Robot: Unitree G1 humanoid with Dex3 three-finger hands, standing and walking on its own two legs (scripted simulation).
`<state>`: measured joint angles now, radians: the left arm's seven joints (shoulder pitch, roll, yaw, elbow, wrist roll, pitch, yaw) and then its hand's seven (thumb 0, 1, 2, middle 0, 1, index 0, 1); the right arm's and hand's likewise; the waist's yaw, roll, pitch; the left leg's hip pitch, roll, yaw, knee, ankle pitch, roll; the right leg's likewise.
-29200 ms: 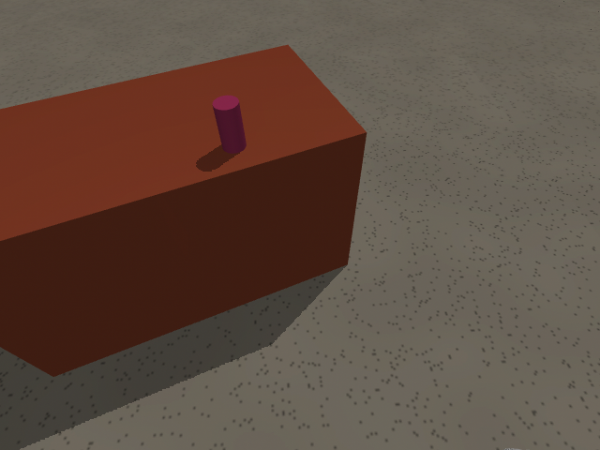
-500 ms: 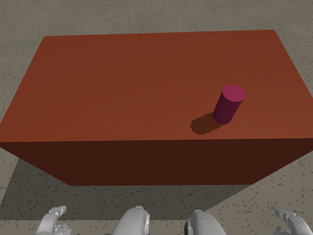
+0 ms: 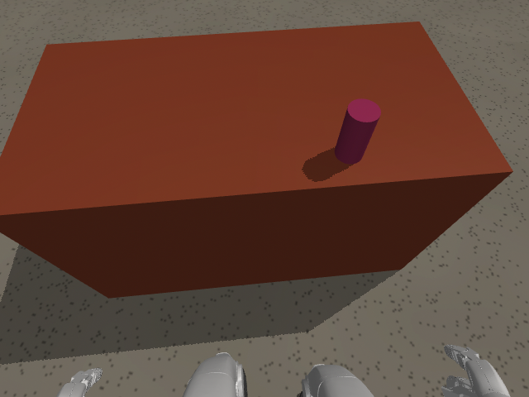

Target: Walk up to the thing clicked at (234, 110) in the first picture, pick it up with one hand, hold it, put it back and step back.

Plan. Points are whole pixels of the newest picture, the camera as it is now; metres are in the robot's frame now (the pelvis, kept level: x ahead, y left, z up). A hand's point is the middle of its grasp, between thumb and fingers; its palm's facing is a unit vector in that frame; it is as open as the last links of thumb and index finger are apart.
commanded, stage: step back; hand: right
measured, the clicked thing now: (355, 133) +0.57 -0.17 -0.04
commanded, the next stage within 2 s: none
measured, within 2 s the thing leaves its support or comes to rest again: neither
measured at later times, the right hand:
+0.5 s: hand out of the picture -0.03 -0.27 -0.13, palm faces -0.13 +0.90 -0.42, open 7.3 cm
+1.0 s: hand out of the picture -0.18 -0.32 -0.15, palm faces -0.14 +0.90 -0.40, open 7.3 cm
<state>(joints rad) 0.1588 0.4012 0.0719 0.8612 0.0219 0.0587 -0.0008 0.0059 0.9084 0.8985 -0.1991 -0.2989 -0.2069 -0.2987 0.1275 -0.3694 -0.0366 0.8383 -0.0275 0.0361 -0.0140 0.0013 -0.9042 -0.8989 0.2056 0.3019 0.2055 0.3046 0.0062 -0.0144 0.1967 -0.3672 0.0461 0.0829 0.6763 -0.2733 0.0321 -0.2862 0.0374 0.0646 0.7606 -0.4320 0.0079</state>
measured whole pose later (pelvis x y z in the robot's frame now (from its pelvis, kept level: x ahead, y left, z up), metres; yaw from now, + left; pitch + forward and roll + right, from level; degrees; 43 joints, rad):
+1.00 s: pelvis -0.29 -0.05 +0.00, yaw +5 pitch -2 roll +1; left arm 0.14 0.38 0.06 0.78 0.04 0.05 0.02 0.01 0.90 0.90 -0.20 -0.30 -0.21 -0.30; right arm 0.18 -0.41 -0.04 0.86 -0.02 0.05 -0.02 0.00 -0.91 -0.90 0.20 0.30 0.20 0.30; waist 0.02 0.01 0.17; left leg -0.34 -0.05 -0.06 0.85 -0.50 -0.01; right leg -0.39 -0.04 0.00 0.69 -0.27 0.00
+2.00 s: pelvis -0.49 -0.09 +0.01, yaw +6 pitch -3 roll +0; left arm 0.22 0.36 0.06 1.00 0.04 -0.03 -0.02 0.01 0.91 0.90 -0.20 -0.30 -0.21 -0.30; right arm 0.22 -0.36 -0.04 1.00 -0.04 0.02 0.01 0.00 -0.91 -0.90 0.20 0.30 0.20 0.30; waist 0.03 0.02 0.05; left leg -0.33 -0.01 -0.08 0.80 -0.46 0.00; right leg -0.25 0.02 -0.03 0.56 -0.27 -0.04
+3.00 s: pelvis -0.47 -0.07 +0.03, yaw +5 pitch -4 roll +0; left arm 0.09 0.35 0.00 1.14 0.01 -0.01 -0.01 0.00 0.91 0.90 -0.20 -0.30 -0.21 -0.30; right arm 0.08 -0.35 -0.01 1.13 -0.02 -0.01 0.01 0.00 -0.91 -0.90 0.20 0.30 0.20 0.30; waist 0.00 0.00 0.07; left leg -0.13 0.03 0.02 0.33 -0.14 -0.02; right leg -0.09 -0.01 0.01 0.33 -0.18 0.02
